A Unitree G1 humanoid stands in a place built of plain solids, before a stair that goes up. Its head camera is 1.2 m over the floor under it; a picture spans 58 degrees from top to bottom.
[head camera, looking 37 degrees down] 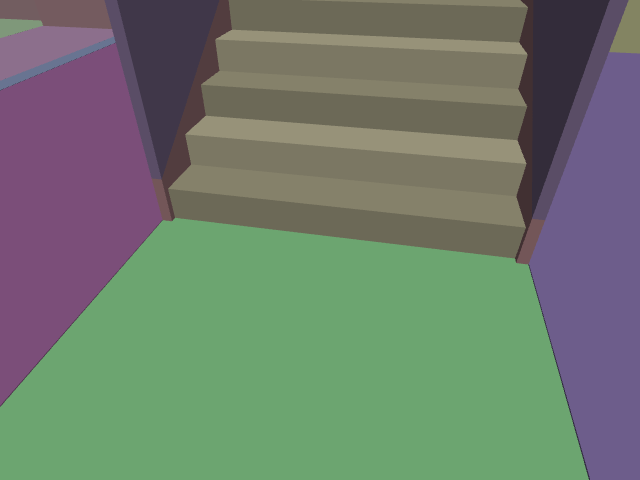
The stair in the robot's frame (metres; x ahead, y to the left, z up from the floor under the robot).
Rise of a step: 0.16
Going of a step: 0.25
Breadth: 1.60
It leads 11 degrees to the right of straight ahead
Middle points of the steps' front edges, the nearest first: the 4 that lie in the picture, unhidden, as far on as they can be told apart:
1.62 -0.07 0.17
1.86 -0.12 0.33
2.11 -0.17 0.50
2.36 -0.22 0.66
